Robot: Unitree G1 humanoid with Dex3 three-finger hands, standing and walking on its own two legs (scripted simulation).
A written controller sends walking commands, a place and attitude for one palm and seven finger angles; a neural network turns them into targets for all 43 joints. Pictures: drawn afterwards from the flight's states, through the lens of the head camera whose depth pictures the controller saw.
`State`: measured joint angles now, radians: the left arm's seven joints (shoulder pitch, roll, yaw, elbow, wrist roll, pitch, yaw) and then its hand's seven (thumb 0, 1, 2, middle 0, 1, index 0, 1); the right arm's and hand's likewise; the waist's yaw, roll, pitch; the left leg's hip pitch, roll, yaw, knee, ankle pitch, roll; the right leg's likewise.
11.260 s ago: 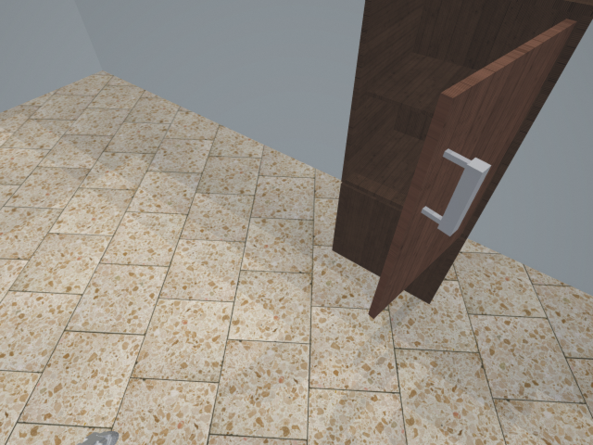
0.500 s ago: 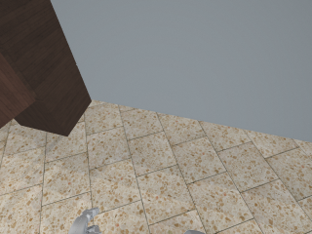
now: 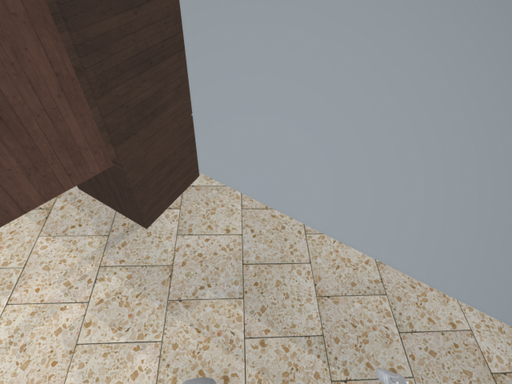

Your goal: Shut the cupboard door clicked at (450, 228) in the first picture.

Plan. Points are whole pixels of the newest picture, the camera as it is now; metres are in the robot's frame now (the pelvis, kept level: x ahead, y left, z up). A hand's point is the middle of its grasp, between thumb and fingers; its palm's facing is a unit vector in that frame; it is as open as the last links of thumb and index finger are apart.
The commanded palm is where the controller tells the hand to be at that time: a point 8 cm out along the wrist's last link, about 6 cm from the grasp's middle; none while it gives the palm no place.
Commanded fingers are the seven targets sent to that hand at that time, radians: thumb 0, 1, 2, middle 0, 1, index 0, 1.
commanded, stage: walk to a spot facing it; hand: left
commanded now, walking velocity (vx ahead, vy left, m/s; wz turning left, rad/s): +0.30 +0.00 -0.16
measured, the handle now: out of the picture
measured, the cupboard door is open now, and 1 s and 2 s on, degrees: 78 78 78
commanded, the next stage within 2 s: turn to face it in 0.10 s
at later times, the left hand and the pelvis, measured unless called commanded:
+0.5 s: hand (195, 311) +0.26 +0.14 -0.15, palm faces +0.07 -0.97 -0.23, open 7.3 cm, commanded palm none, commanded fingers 0.00 0.90 0.90 -0.20 -0.30 -0.20 -0.30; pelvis +0.15 -0.04 +0.00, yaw +5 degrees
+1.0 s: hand (133, 360) +0.17 +0.23 -0.15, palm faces +0.40 -0.88 -0.26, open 7.4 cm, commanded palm none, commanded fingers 0.00 0.90 0.90 -0.20 -0.30 -0.20 -0.30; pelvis +0.17 +0.00 +0.01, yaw +21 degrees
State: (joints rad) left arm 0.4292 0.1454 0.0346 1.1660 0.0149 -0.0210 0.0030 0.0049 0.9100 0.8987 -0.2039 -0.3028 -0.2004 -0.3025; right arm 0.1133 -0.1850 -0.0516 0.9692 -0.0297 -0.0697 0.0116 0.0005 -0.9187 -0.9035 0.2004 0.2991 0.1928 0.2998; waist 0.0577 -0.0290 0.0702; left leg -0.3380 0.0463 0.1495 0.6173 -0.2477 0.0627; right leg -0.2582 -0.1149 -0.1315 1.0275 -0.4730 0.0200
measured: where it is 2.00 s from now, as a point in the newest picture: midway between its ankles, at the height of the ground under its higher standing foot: outside the picture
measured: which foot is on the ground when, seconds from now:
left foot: down 0.00-0.38, up 0.40-0.70, down 0.72-1.00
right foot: up 0.00-0.36, down 0.38-0.72, up 0.74-1.00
